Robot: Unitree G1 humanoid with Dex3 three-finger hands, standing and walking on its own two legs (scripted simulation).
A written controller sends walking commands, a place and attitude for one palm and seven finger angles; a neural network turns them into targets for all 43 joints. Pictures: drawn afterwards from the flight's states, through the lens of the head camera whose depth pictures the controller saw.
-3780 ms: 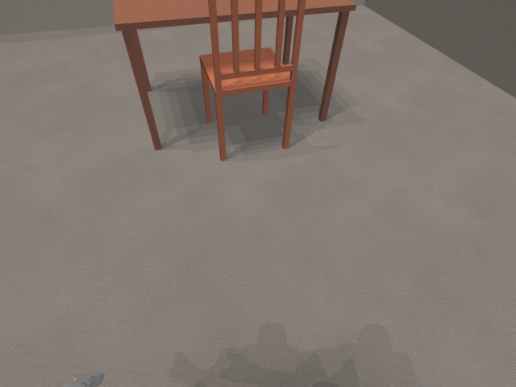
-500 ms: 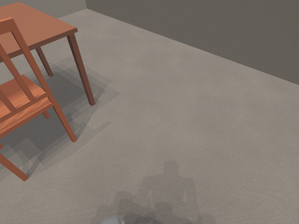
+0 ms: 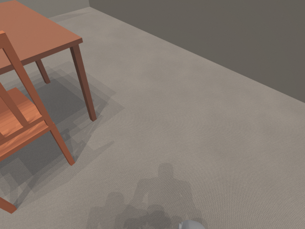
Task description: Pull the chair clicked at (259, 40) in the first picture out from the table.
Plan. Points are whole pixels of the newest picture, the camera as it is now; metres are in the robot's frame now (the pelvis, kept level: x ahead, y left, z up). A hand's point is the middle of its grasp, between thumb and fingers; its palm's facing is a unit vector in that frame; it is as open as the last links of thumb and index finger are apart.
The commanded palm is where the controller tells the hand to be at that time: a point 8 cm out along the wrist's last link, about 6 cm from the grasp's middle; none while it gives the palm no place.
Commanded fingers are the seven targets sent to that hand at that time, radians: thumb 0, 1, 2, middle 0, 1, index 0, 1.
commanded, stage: walk to a spot facing it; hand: left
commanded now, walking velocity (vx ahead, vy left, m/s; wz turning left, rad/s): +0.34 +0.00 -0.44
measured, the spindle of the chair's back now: out of the picture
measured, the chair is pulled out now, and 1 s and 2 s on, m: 0.00 0.00 0.00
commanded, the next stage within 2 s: turn to face it in 0.20 s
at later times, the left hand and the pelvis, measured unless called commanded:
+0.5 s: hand (135, 180) +0.30 +0.08 -0.16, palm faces -0.09 -0.97 -0.21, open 7.2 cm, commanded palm none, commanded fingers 0.00 0.90 0.90 -0.20 -0.30 -0.20 -0.30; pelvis +0.17 -0.08 -0.01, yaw -5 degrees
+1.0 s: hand (100, 205) +0.22 +0.18 -0.18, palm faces +0.24 -0.94 -0.23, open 7.3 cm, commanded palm none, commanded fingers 0.00 0.90 0.90 -0.20 -0.30 -0.20 -0.30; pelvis +0.21 -0.04 -0.01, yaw +11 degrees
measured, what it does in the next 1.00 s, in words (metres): walks ahead: right foot, then left foot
